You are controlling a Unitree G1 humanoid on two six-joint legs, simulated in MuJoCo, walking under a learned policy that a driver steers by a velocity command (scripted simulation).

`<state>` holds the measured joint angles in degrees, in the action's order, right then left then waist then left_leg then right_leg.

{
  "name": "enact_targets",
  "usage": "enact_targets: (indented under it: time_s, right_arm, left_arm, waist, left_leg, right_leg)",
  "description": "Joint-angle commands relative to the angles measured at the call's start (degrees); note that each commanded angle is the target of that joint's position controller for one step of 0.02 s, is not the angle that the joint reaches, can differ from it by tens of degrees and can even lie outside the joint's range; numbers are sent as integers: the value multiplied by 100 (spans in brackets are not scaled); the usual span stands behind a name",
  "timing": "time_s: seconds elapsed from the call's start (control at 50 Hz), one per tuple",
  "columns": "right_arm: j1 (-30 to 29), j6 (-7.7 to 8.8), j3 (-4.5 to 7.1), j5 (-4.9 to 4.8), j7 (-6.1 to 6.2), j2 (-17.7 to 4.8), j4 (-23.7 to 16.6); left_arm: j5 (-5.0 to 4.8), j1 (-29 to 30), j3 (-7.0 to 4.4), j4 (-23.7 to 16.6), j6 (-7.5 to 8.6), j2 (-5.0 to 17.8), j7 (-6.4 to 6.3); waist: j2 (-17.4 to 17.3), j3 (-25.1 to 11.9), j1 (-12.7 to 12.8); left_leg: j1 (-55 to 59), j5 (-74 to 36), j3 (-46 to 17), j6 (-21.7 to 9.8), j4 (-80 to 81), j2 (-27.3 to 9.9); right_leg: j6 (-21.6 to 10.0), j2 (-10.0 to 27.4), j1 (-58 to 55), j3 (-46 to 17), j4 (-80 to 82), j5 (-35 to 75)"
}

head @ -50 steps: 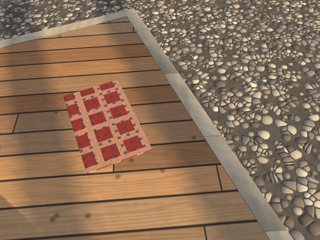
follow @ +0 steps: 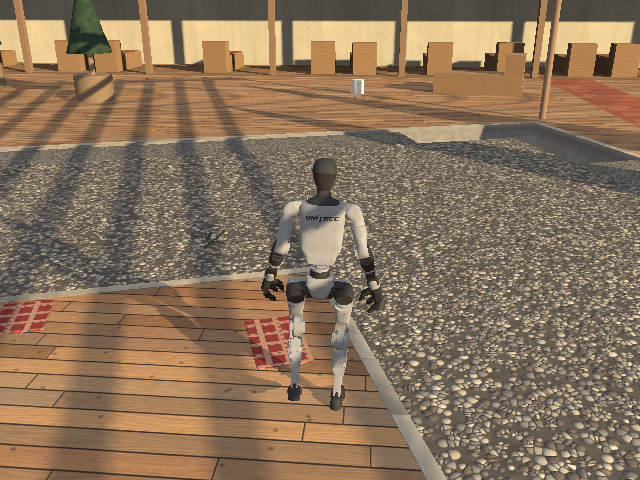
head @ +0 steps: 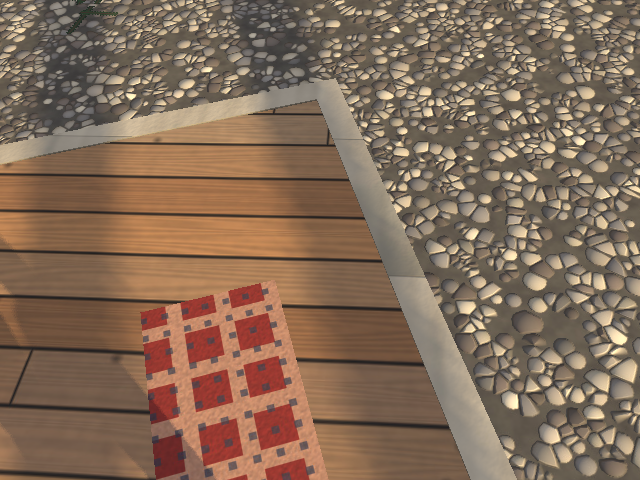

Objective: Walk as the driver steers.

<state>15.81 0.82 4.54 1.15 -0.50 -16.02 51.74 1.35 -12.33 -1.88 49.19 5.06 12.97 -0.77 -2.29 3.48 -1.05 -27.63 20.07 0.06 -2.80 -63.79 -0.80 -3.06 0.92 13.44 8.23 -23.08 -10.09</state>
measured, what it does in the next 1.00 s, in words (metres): walks ahead, turning left: left foot, then right foot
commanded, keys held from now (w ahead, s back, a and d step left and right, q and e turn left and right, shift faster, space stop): q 1.00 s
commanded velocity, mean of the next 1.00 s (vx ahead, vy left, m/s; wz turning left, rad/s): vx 0.07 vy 0.00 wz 0.57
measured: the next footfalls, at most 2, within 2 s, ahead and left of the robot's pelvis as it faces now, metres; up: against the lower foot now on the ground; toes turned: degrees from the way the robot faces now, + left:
left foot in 0.28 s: +0.19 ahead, +0.11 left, +0.00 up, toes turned +13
right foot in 0.76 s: +0.18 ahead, -0.08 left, +0.00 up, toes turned +31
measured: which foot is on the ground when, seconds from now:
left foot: up 0.00-0.26, down 0.28-0.78, up 0.80-1.00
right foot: down 0.00-0.28, up 0.30-0.74, down 0.76-1.00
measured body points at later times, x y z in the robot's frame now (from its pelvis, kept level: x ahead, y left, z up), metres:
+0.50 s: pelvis +0.09 +0.03 -0.01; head +0.13 +0.06 +0.44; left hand +0.14 +0.31 -0.14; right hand +0.27 -0.21 -0.12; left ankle +0.15 +0.10 -0.74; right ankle +0.13 -0.12 -0.68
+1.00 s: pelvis +0.10 -0.01 +0.00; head +0.14 -0.02 +0.45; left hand +0.05 +0.29 -0.10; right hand +0.35 -0.19 -0.13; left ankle +0.02 +0.08 -0.67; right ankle +0.15 -0.10 -0.74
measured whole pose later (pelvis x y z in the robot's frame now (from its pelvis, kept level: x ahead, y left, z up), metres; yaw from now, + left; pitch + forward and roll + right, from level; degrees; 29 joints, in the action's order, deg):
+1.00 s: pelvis +0.10 -0.01 +0.00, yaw +35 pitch +0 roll +1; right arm 12.2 -4.6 5.8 1.2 -2.4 -18.4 45.5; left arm 1.5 -11.4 -2.3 42.0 -0.8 14.2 -2.5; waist -2.9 2.6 -0.3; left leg -27.5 22.6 -3.7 3.1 -60.3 3.6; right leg -1.9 0.9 10.5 4.4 -23.7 -13.7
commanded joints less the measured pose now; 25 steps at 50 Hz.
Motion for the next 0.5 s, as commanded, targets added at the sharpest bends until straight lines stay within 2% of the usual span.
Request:
enact_targets:
  time_s: [0.02,0.06,0.12,0.2,0.24,0.26,0.28,0.3,0.32,0.34,0.36,0.38,0.4,0.42,0.46,0.5]
  right_arm:
    - [429,-148,24,42,-68,-7,-235]
    - [38,-181,-22,50,-125,50,-429]
    - [-393,-181,-105,53,-206,121,-626]
    - [-594,-195,-62,95,-223,-92,-821]
    - [-447,-156,-11,121,-201,-195,-856]
    - [-91,-82,25,150,-163,-231,-769]
    - [332,17,151,188,-78,-688,-709]
    - [311,-15,343,93,-5,-1470,-818]
    - [674,-98,369,-173,-1,-1397,-814]
    - [334,-171,315,-139,38,-1176,-854]
    - [-89,-232,220,-105,86,-854,-899]
    - [-386,-261,152,-106,121,-635,-948]
    - [-572,-270,113,-106,135,-492,-1004]
    - [-585,-255,105,-73,115,-489,-1022]
    - [-478,-197,154,-50,62,-649,-1004]
    - [-404,-202,198,-31,46,-765,-995]
  left_arm:
    - [-68,-252,-143,-177,96,633,-46]
    - [-59,-210,-147,-155,37,628,-80]
    - [-65,-176,-179,-137,-29,715,-94]
    - [-78,-300,-293,-86,-141,939,-81]
    - [-87,-292,-340,-94,-249,994,-105]
    - [-87,-315,-349,-87,-325,987,-104]
    - [-47,-631,-351,-130,-372,971,-85]
    - [-48,-860,-239,-447,-452,479,-40]
    - [47,-608,-228,-460,-573,623,-65]
    - [-21,-322,-235,-510,-613,641,-70]
    - [-46,-67,-232,-526,-592,626,-84]
    - [2,47,-253,-546,-577,682,-102]
    - [75,-92,-267,-505,-611,724,-99]
    - [98,-210,-265,-453,-663,688,-91]
    - [40,-263,-239,-468,-730,570,-82]
    - [12,-109,-225,-543,-769,538,-98]
  waist:
    - [873,-494,-140]
    - [941,-353,-105]
    - [961,-377,-5]
    - [938,-443,88]
    - [864,-511,42]
    - [542,-710,-147]
    - [-346,-1076,-295]
    - [-1533,-1368,2]
    - [-724,-1952,-352]
    - [-395,-1400,-252]
    - [-176,-771,-116]
    - [-187,-510,21]
    - [-280,-527,140]
    - [-239,-666,172]
    - [-106,-845,187]
    - [-194,-820,112]
  left_leg:
    - [-409,-440,-36,153,33,-175]
    - [-482,-875,103,204,724,-205]
    - [93,-1491,372,143,1851,-145]
    - [419,-1060,513,-65,2511,-43]
    - [676,-723,531,-241,2902,69]
    - [1190,-1114,543,-358,3417,199]
    - [2080,-2951,-365,-614,3846,-360]
    - [3118,-5662,-2629,-1651,3795,-2025]
    - [3126,-4812,-3051,-2076,4122,-2157]
    - [2678,-3658,-2656,-1988,4323,-1937]
    - [2080,-2917,-2249,-1704,4540,-1579]
    - [1747,-2560,-1983,-1416,4644,-1239]
    - [1520,-2513,-1761,-1270,4670,-1009]
    - [1447,-2645,-1673,-1216,4653,-919]
    - [1456,-2604,-1692,-1173,4640,-838]
    - [1449,-1836,-1868,-1132,4750,-781]
  right_leg:
    - [-606,1556,-635,-601,714,3939]
    - [-605,1443,-554,-226,745,3782]
    - [-563,1346,-396,240,612,3573]
    - [-492,1604,-733,254,39,3399]
    - [-382,1662,-840,257,-672,3280]
    - [-211,1509,-737,399,-1508,3020]
    - [140,1121,-111,544,-2862,1684]
    - [506,-11,1684,513,-4609,-2881]
    - [519,-69,1848,-705,-5103,-3082]
    - [512,77,2087,-884,-5187,-2610]
    - [487,212,2155,-952,-4840,-2061]
    - [477,290,2062,-994,-4443,-1690]
    - [480,275,1797,-983,-4236,-1478]
    - [477,169,1602,-944,-4191,-1389]
    - [500,78,1457,-971,-3878,-1368]
    - [529,33,1483,-1011,-3464,-1347]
